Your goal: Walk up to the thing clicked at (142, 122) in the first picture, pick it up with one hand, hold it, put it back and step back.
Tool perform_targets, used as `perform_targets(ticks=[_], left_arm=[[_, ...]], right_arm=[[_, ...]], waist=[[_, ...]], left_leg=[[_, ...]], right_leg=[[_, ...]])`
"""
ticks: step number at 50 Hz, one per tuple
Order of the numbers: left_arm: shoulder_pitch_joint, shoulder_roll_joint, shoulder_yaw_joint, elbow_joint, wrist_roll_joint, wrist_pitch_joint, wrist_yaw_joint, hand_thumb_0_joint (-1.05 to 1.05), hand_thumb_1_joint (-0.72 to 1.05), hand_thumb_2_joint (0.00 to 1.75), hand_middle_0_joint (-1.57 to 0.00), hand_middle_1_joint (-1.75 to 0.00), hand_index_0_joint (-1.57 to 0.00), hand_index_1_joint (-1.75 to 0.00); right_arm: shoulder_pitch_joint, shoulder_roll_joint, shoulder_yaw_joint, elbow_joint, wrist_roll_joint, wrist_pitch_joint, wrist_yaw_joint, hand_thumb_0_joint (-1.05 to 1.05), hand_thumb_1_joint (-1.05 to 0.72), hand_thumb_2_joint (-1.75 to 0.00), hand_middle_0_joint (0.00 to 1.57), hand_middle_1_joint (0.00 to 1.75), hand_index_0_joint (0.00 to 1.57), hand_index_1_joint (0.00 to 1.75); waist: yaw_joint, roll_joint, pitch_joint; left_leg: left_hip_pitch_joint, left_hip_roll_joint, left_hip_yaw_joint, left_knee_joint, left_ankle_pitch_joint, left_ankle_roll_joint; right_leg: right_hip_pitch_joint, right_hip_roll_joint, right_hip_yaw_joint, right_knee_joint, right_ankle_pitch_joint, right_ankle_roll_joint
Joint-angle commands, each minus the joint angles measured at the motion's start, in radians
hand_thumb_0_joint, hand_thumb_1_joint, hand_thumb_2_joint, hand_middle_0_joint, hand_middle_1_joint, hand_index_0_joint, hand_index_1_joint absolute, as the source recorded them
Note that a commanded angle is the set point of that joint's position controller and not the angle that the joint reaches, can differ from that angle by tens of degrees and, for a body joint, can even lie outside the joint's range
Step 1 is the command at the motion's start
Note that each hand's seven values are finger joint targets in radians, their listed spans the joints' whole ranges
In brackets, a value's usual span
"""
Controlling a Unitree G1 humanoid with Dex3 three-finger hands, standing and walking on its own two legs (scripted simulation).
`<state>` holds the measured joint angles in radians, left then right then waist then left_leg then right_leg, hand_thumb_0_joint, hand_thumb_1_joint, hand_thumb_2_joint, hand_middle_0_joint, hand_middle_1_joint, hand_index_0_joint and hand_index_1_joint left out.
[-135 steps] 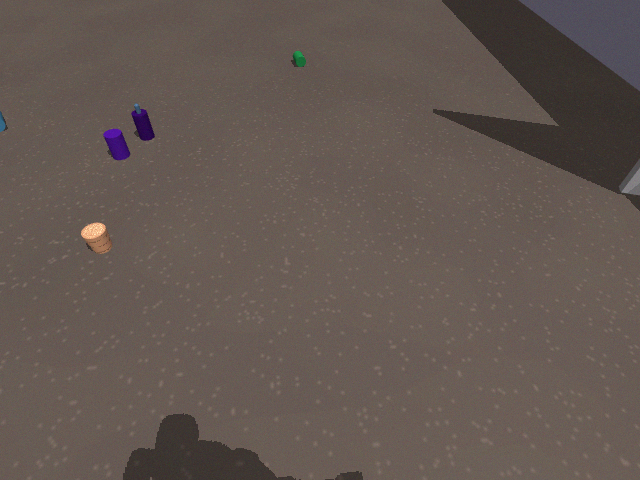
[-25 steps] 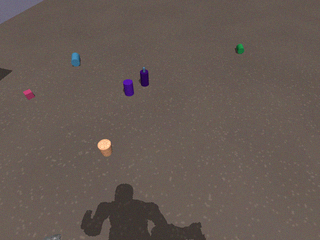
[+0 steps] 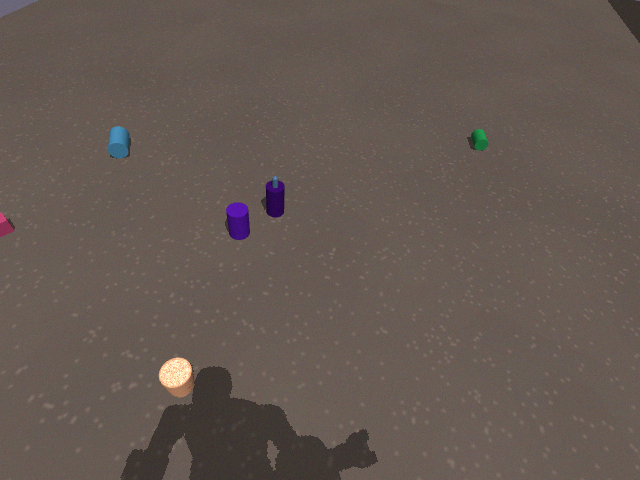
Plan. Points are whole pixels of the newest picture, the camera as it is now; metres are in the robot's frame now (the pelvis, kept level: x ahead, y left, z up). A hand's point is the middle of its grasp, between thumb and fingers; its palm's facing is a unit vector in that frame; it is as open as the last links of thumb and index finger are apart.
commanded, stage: walk up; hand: left
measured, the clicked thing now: (275, 194) +1.35 +0.14 -0.67
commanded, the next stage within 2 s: none
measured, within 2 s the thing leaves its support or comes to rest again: neither
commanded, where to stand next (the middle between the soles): +1.00 -0.09 m, yaw +0 degrees
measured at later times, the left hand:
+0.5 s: hand (195, 370) +0.32 +0.18 -0.11, palm faces -0.03 -0.92 -0.39, open 7.4 cm
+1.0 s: hand (196, 288) +0.49 +0.22 -0.15, palm faces -0.03 -0.95 -0.30, open 7.4 cm
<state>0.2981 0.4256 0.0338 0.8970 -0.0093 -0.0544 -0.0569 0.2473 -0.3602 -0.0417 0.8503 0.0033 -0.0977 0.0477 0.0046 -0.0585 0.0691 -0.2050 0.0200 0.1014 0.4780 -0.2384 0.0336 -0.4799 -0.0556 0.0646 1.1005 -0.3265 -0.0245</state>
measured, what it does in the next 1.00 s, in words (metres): walks ahead: right foot, then left foot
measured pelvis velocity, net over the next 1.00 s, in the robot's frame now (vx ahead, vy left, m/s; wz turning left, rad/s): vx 0.45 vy -0.05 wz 0.01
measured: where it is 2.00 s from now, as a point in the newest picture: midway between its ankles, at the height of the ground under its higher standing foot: (327, 318)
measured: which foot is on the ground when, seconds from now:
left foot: down 0.00-0.28, up 0.30-0.74, down 0.76-1.00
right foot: up 0.00-0.22, down 0.24-0.80, up 0.82-1.00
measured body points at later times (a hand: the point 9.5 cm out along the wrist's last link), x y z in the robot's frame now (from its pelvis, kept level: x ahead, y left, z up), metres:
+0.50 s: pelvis +0.24 -0.08 +0.00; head +0.24 -0.12 +0.45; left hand +0.32 +0.23 -0.09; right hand +0.30 -0.41 -0.13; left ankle +0.28 +0.09 -0.66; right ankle +0.25 -0.17 -0.74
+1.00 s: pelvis +0.45 -0.05 +0.00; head +0.46 -0.02 +0.45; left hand +0.49 +0.27 -0.13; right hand +0.54 -0.36 -0.08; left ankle +0.48 +0.05 -0.74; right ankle +0.47 -0.22 -0.67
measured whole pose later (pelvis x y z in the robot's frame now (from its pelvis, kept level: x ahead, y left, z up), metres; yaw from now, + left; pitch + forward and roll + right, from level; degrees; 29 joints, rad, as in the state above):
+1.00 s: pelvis +0.45 -0.05 +0.00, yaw +0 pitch -4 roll -1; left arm 0.32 0.43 0.04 0.88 0.00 -0.04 -0.06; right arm 0.26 -0.37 -0.04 0.84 0.00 -0.09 0.05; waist 0.00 -0.06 0.08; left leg -0.20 0.02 0.09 0.47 -0.21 0.04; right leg -0.47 -0.06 0.05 1.04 -0.32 -0.02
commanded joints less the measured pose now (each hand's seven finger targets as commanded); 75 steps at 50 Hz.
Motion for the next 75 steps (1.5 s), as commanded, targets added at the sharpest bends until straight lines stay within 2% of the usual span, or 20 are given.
perform_targets(ticks=[1, 7, 12, 14, 15, 21, 27, 34, 38, 39, 40, 41, 46, 58, 62, 63, 65, 66, 69, 75], left_arm=[[-0.002, 0.166, 0.060, -0.080, 0.010, -0.010, -0.017, 0.00, 0.90, 0.90, -0.20, -0.30, -0.20, -0.30], [-0.139, 0.145, 0.068, -0.105, 0.024, -0.016, -0.042, 0.00, 0.90, 0.90, -0.20, -0.30, -0.20, -0.30], [0.061, 0.229, 0.114, -0.034, 0.028, -0.031, -0.017, 0.00, 0.90, 0.90, -0.20, -0.30, -0.20, -0.30], [0.141, 0.360, 0.144, -0.050, 0.027, -0.046, 0.005, 0.00, 0.90, 0.90, -0.20, -0.30, -0.20, -0.30], [0.101, 0.359, 0.141, -0.051, 0.008, -0.041, 0.010, 0.00, 0.90, 0.90, -0.20, -0.30, -0.20, -0.30], [-0.047, 0.222, 0.093, -0.082, 0.005, -0.054, 0.023, 0.00, 0.90, 0.90, -0.20, -0.30, -0.20, -0.30], [-0.007, 0.232, 0.099, -0.106, 0.017, -0.065, 0.023, 0.00, 0.90, 0.90, -0.20, -0.30, -0.20, -0.30], [0.038, 0.240, 0.101, -0.109, 0.024, -0.051, 0.023, 0.00, 0.90, 0.90, -0.20, -0.30, -0.20, -0.30], [0.044, 0.215, 0.079, -0.123, 0.016, -0.038, 0.031, 0.00, 0.90, 0.90, -0.20, -0.30, -0.20, -0.30], [0.105, 0.148, 0.053, -0.128, 0.003, -0.036, 0.034, 0.00, 0.90, 0.90, -0.20, -0.30, -0.20, -0.30], [0.147, 0.128, 0.055, -0.122, -0.007, -0.029, 0.034, 0.00, 0.90, 0.90, -0.20, -0.30, -0.20, -0.30], [0.106, 0.235, 0.073, -0.100, 0.007, -0.018, 0.048, 0.00, 0.90, 0.90, -0.20, -0.30, -0.20, -0.30], [0.115, 0.190, 0.060, -0.055, 0.002, -0.010, 0.020, 0.00, 0.90, 0.90, -0.20, -0.30, -0.20, -0.30], [-0.083, 0.154, 0.073, -0.090, 0.022, -0.015, -0.024, 0.00, 0.90, 0.90, -0.20, -0.30, -0.20, -0.30], [0.057, 0.196, 0.093, -0.037, 0.027, -0.036, -0.004, 0.00, 0.90, 0.90, -0.20, -0.30, -0.20, -0.30], [0.135, 0.235, 0.112, -0.016, 0.030, -0.046, 0.006, 0.00, 0.90, 0.90, -0.20, -0.30, -0.20, -0.30], [0.157, 0.340, 0.129, -0.051, 0.028, -0.054, 0.025, 0.00, 0.90, 0.90, -0.20, -0.30, -0.20, -0.30], [0.123, 0.346, 0.125, -0.052, 0.011, -0.047, 0.026, 0.00, 0.90, 0.90, -0.20, -0.30, -0.20, -0.30], [0.032, 0.254, 0.096, -0.077, -0.003, -0.046, 0.038, 0.00, 0.90, 0.90, -0.20, -0.30, -0.20, -0.30], [0.015, 0.228, 0.090, -0.116, 0.012, -0.055, 0.033, 0.00, 0.90, 0.90, -0.20, -0.30, -0.20, -0.30]], right_arm=[[0.000, -0.288, -0.092, -0.072, 0.002, -0.041, -0.020, 0.00, -0.90, -0.90, 0.20, 0.30, 0.20, 0.30], [0.032, -0.308, -0.095, -0.059, -0.004, -0.026, -0.017, 0.00, -0.90, -0.90, 0.20, 0.30, 0.20, 0.30], [0.062, -0.261, -0.077, -0.065, -0.011, -0.014, -0.025, 0.00, -0.90, -0.90, 0.20, 0.30, 0.20, 0.30], [0.183, -0.190, -0.044, -0.063, 0.003, -0.005, -0.021, 0.00, -0.90, -0.90, 0.20, 0.30, 0.20, 0.30], [0.130, -0.290, -0.066, -0.042, -0.005, 0.003, -0.034, 0.00, -0.90, -0.90, 0.20, 0.30, 0.20, 0.30], [0.130, -0.249, -0.066, 0.018, -0.001, 0.032, -0.006, 0.00, -0.90, -0.90, 0.20, 0.30, 0.20, 0.30], [0.003, -0.234, -0.074, -0.022, -0.017, 0.046, 0.016, 0.00, -0.90, -0.90, 0.20, 0.30, 0.20, 0.30], [-0.122, -0.214, -0.071, -0.059, -0.024, 0.022, 0.026, 0.00, -0.90, -0.90, 0.20, 0.30, 0.20, 0.30], [0.114, -0.274, -0.097, 0.008, -0.042, 0.005, 0.008, 0.00, -0.90, -0.90, 0.20, 0.30, 0.20, 0.30], [0.216, -0.346, -0.126, 0.020, -0.061, 0.002, -0.004, 0.00, -0.90, -0.90, 0.20, 0.30, 0.20, 0.30], [0.228, -0.396, -0.138, -0.010, -0.051, -0.001, -0.016, 0.00, -0.90, -0.90, 0.20, 0.30, 0.20, 0.30], [0.202, -0.397, -0.142, -0.013, -0.011, 0.003, -0.017, 0.00, -0.90, -0.90, 0.20, 0.30, 0.20, 0.30], [0.047, -0.278, -0.083, -0.049, 0.010, -0.008, -0.027, 0.00, -0.90, -0.90, 0.20, 0.30, 0.20, 0.30], [0.036, -0.309, -0.093, -0.076, -0.009, -0.013, -0.015, 0.00, -0.90, -0.90, 0.20, 0.30, 0.20, 0.30], [0.042, -0.282, -0.082, -0.093, -0.008, 0.001, -0.022, 0.00, -0.90, -0.90, 0.20, 0.30, 0.20, 0.30], [0.092, -0.234, -0.065, -0.087, -0.011, 0.003, -0.020, 0.00, -0.90, -0.90, 0.20, 0.30, 0.20, 0.30], [0.151, -0.201, -0.043, -0.083, -0.005, 0.014, -0.021, 0.00, -0.90, -0.90, 0.20, 0.30, 0.20, 0.30], [0.112, -0.280, -0.066, -0.071, -0.013, 0.022, -0.032, 0.00, -0.90, -0.90, 0.20, 0.30, 0.20, 0.30], [0.125, -0.268, -0.067, -0.018, 0.012, 0.029, -0.023, 0.00, -0.90, -0.90, 0.20, 0.30, 0.20, 0.30], [0.091, -0.243, -0.071, -0.014, -0.012, 0.048, 0.007, 0.00, -0.90, -0.90, 0.20, 0.30, 0.20, 0.30]], waist=[[0.010, 0.172, 0.022], [-0.028, 0.191, -0.014], [0.093, -0.005, -0.152], [0.089, -0.265, -0.203], [0.104, -0.191, -0.173], [-0.006, -0.081, 0.002], [0.024, -0.064, 0.035], [0.054, -0.031, 0.006], [-0.063, 0.140, -0.125], [-0.103, 0.322, -0.206], [-0.095, 0.376, -0.233], [-0.100, 0.263, -0.219], [-0.006, 0.158, -0.011], [-0.028, 0.187, 0.045], [0.053, 0.064, -0.076], [0.084, -0.066, -0.145], [0.078, -0.212, -0.110], [0.082, -0.164, -0.080], [0.022, -0.104, -0.020], [0.018, -0.092, 0.002]], left_leg=[[-0.001, 0.240, -0.119, -0.259, 0.298, 0.173], [0.038, 0.205, -0.081, -0.195, 0.228, 0.134], [-0.102, 0.141, -0.028, 0.267, 0.255, 0.072], [-0.420, -0.044, -0.034, 0.692, -0.250, -0.005], [-0.457, 0.005, -0.092, 0.769, -0.259, -0.004], [-0.288, 0.067, -0.153, 0.613, -0.002, -0.001], [-0.388, 0.084, -0.136, 0.370, 0.104, -0.051], [-0.237, 0.079, -0.074, 0.104, 0.111, -0.009], [0.147, 0.005, -0.039, -0.007, 0.033, 0.054], [0.356, 0.167, -0.281, -0.049, -0.086, 0.120], [0.492, 0.389, -0.740, -0.151, -0.167, 0.212], [0.443, 0.431, -0.787, -0.179, -0.199, 0.273], [0.022, 0.238, -0.250, -0.222, 0.140, 0.143], [-0.001, 0.213, -0.134, -0.219, 0.065, 0.160], [-0.042, 0.188, -0.107, 0.070, 0.146, 0.116], [-0.103, 0.115, -0.045, 0.302, 0.138, 0.091], [-0.419, -0.062, -0.066, 0.633, -0.270, 0.006], [-0.422, -0.004, -0.116, 0.701, -0.283, 0.010], [-0.357, 0.047, -0.200, 0.641, -0.130, 0.009], [-0.336, 0.059, -0.139, 0.432, -0.012, -0.037]], right_leg=[[-0.065, -0.072, -0.028, -0.168, 0.103, 0.032], [0.081, -0.046, -0.107, -0.483, 0.279, 0.003], [0.506, 0.006, -0.106, -0.551, 0.108, -0.052], [0.692, -0.364, 0.543, -0.827, -0.173, -0.155], [0.663, -0.387, 0.603, -0.845, -0.123, -0.214], [0.264, -0.158, 0.053, -0.855, 0.215, -0.106], [0.318, -0.172, -0.001, -0.925, 0.122, -0.117], [0.378, -0.201, -0.034, -0.801, 0.281, -0.145], [0.286, -0.109, -0.113, -0.402, 0.434, -0.108], [0.076, -0.032, -0.159, -0.131, 0.279, -0.056], [-0.178, 0.127, -0.125, 0.026, -0.195, -0.015], [-0.191, 0.040, -0.017, 0.096, -0.219, -0.037], [-0.018, -0.022, 0.017, -0.009, 0.002, -0.007], [0.056, -0.055, -0.093, -0.488, 0.223, 0.014], [0.350, -0.006, -0.108, -0.568, 0.164, -0.014], [0.496, -0.016, -0.076, -0.629, 0.072, -0.031], [0.581, -0.359, 0.525, -0.849, -0.107, -0.163], [0.512, -0.391, 0.570, -0.851, -0.096, -0.226], [0.376, -0.237, 0.229, -0.833, 0.132, -0.126], [0.298, -0.192, 0.051, -0.887, 0.051, -0.187]])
